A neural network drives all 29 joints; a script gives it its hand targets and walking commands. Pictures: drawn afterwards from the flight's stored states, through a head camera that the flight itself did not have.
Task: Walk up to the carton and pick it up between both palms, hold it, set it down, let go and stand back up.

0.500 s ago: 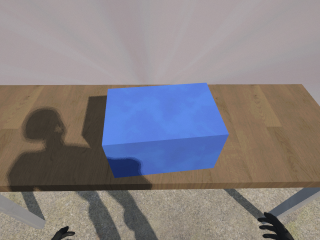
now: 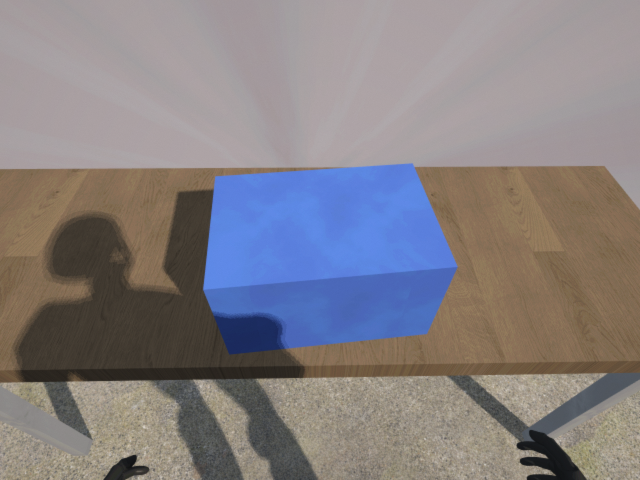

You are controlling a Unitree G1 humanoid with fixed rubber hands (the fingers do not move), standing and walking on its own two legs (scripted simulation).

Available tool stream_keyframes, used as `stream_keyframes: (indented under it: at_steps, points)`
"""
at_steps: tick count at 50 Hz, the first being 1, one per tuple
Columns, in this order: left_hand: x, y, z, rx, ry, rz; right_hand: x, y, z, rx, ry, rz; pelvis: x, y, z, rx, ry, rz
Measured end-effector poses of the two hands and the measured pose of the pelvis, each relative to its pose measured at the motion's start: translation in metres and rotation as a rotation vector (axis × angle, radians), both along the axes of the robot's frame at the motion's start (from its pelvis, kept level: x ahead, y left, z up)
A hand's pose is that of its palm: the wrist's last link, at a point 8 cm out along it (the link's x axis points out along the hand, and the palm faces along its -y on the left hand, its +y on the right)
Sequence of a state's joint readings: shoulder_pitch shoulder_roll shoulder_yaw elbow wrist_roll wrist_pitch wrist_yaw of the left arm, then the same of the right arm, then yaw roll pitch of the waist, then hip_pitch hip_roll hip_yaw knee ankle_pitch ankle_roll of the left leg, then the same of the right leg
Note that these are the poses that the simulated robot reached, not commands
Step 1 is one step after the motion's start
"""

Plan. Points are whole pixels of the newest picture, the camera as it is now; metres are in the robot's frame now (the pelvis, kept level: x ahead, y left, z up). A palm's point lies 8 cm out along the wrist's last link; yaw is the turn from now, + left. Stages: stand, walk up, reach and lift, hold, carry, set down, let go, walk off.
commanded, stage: stand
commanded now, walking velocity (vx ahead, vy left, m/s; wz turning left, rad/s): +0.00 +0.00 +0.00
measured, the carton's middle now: (323, 256) +0.42 +0.04 +0.00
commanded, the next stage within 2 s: none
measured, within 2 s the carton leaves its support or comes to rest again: neither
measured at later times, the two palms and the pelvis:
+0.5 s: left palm out of the picture +0.08 +0.30 -0.10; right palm out of the picture +0.14 -0.29 -0.09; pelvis +0.00 +0.00 +0.00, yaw +0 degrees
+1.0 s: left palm out of the picture +0.09 +0.30 -0.10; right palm out of the picture +0.14 -0.29 -0.10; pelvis +0.00 +0.00 +0.00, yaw +0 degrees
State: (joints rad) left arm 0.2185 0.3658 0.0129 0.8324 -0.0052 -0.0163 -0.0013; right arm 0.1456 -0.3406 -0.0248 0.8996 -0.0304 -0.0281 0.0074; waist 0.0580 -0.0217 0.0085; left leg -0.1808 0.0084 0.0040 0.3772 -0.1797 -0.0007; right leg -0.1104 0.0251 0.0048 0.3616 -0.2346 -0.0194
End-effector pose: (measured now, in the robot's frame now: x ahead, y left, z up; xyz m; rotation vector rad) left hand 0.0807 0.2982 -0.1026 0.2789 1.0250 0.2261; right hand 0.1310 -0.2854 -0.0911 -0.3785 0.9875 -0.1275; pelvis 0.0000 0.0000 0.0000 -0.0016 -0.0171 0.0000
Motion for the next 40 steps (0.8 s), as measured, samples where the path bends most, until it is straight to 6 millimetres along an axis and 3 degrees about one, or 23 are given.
stream_keyframes:
  at_steps: [40]
  points:
    - [0.002, -0.0008, 0.0014, 0.013, 0.031, 0.005, 0.0056, -0.0035, -0.0058, 0.011, 0.025, -0.007, 0.0036, -0.0035, 0.001, 0.005, 0.015, 0.0]
